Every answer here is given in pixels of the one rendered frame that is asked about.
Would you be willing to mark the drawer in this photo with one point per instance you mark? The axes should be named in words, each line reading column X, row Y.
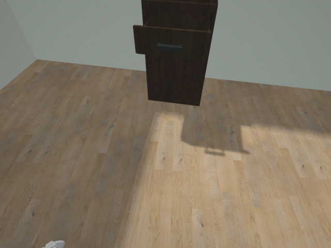
column 195, row 36

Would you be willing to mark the handle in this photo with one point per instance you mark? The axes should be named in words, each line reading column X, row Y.
column 169, row 48

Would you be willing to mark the cabinet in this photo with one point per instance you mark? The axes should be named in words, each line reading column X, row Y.
column 171, row 79

